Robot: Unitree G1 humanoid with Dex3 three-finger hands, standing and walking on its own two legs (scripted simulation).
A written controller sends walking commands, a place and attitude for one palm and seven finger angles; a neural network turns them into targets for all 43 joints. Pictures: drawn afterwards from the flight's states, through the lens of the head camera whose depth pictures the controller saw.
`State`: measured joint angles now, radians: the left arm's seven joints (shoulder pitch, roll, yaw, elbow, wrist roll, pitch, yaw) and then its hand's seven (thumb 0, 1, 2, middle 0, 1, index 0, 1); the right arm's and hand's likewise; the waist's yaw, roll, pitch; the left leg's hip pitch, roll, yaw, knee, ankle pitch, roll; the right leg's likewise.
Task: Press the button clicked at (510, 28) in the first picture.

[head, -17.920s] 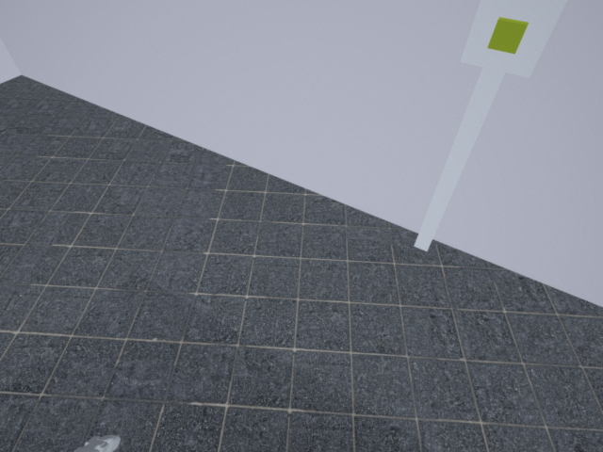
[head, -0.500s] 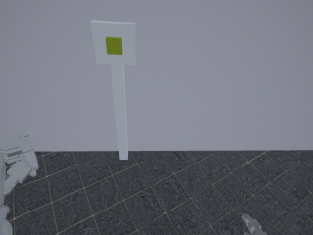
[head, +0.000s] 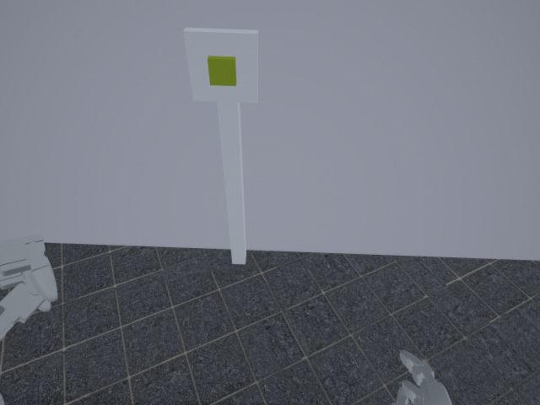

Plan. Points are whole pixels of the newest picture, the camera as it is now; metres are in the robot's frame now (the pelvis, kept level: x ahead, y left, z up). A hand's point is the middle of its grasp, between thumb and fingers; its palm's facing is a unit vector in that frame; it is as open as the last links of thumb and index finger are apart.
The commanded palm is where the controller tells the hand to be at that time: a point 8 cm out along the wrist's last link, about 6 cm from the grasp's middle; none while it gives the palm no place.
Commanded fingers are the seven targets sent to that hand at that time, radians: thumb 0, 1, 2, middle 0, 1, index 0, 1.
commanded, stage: stop stepping back and stand still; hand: left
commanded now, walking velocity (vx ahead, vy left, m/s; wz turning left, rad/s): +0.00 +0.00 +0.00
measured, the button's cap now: (222, 70) +0.86 +0.17 +0.14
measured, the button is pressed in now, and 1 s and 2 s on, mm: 0 0 0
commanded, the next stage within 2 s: let the arm hang, fingers relaxed in 0.48 s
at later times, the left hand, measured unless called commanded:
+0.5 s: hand (47, 282) +0.20 +0.25 +0.17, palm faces +0.36 -0.81 -0.46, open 3.1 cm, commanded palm +0.14 +0.30 +0.19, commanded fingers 0.00 0.90 0.90 -1.30 -1.50 -1.30 -1.50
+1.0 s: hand out of the picture +0.01 +0.21 -0.16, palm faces +0.02 -0.97 -0.23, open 4.0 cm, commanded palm none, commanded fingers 0.00 0.90 0.90 -0.49 -0.62 -0.49 -0.62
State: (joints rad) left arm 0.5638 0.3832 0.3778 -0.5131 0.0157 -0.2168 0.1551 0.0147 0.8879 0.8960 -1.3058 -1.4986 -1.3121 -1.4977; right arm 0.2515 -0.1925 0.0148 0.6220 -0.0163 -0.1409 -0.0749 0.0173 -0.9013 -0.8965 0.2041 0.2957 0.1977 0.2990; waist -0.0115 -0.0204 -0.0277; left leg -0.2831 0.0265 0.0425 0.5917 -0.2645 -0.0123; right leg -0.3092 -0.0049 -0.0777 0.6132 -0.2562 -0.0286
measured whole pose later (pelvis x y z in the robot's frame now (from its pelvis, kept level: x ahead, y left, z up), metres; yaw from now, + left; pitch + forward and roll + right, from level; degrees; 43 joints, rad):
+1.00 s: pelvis -0.01 +0.01 +0.01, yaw +1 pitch -2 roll +0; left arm 0.25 0.23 0.01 1.03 0.01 0.02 0.01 0.01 0.90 0.89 -0.82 -0.99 -0.80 -1.01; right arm 0.28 -0.26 -0.01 1.04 -0.02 0.04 0.00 0.01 -0.91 -0.90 0.20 0.30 0.20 0.30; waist 0.01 -0.01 0.08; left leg -0.24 0.00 0.01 0.48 -0.21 0.01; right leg -0.26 0.00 -0.09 0.44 -0.16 -0.04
